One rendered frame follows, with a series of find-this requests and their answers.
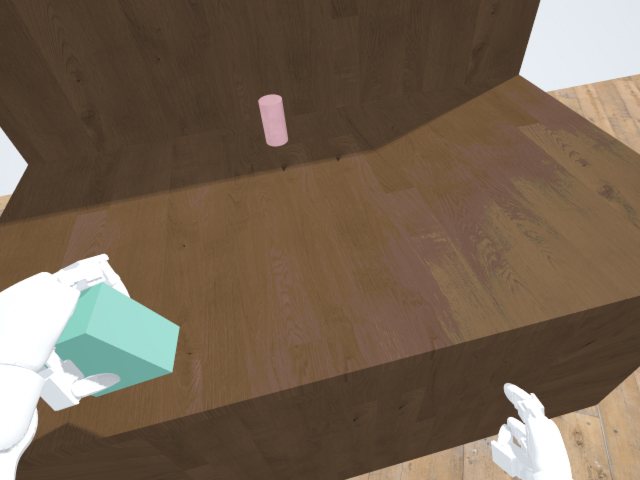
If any left robot forearm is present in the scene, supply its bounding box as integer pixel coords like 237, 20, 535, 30
0, 365, 46, 480

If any robot left hand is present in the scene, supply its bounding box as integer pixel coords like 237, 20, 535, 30
0, 254, 130, 411

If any sponge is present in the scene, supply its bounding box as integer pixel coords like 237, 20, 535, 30
44, 282, 180, 397

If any robot right hand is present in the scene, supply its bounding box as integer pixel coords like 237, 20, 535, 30
491, 383, 572, 480

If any table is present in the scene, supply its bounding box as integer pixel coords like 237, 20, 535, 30
0, 0, 640, 480

